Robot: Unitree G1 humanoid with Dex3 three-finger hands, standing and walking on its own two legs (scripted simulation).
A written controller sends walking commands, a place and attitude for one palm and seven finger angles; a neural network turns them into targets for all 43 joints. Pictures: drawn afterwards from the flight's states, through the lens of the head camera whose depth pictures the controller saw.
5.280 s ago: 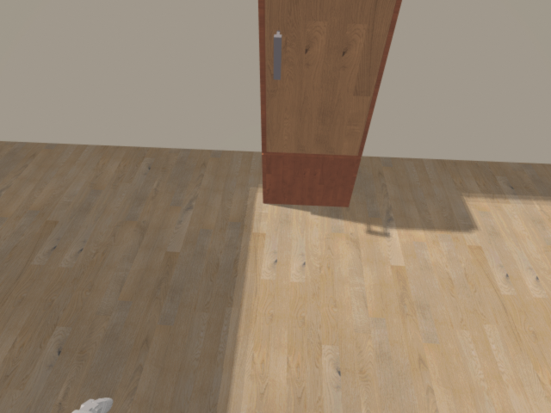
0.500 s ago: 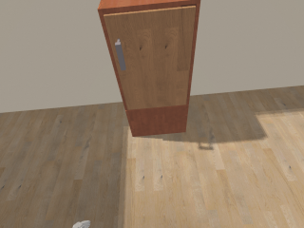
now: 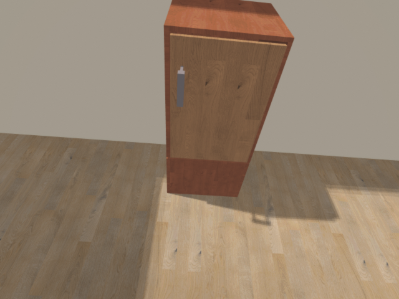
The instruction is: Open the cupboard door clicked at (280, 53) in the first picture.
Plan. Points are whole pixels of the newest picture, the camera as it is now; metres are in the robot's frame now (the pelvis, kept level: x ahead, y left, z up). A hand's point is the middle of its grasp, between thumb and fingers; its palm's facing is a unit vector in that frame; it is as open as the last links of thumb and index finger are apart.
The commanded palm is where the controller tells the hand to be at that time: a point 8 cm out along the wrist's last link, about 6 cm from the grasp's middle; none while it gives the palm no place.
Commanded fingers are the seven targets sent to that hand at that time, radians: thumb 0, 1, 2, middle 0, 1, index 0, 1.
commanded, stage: take the last steps up to it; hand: left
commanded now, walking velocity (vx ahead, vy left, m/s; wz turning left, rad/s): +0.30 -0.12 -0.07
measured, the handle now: (181, 86) +0.81 +0.13 +0.00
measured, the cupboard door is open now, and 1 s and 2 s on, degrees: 0 0 0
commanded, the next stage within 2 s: come to a stop and stand still in 0.58 s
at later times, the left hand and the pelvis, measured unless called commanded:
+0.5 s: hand (168, 256) +0.27 +0.09 -0.17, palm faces -0.02 -0.98 -0.20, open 7.3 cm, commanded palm none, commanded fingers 0.00 0.90 0.90 -0.20 -0.30 -0.20 -0.30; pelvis +0.17 -0.09 -0.01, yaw -2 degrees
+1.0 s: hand (172, 251) +0.28 +0.08 -0.18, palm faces +0.03 -0.98 -0.20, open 7.4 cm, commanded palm none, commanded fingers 0.00 0.90 0.90 -0.20 -0.30 -0.20 -0.30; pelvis +0.27 -0.10 +0.00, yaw -2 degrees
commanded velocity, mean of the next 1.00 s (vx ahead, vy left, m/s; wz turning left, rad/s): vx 0.06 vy -0.06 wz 0.01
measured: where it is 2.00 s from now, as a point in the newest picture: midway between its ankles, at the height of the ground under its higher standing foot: outside the picture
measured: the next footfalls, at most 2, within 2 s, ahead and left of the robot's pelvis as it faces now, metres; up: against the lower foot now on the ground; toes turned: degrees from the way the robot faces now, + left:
right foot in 0.34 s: +0.26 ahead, -0.19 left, +0.00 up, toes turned -11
left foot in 0.72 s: +0.35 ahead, +0.02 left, +0.00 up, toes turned +8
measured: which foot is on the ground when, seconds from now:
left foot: down 0.00-0.36, up 0.38-0.70, down 0.72-1.00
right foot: up 0.00-0.32, down 0.34-0.74, up 0.76-1.00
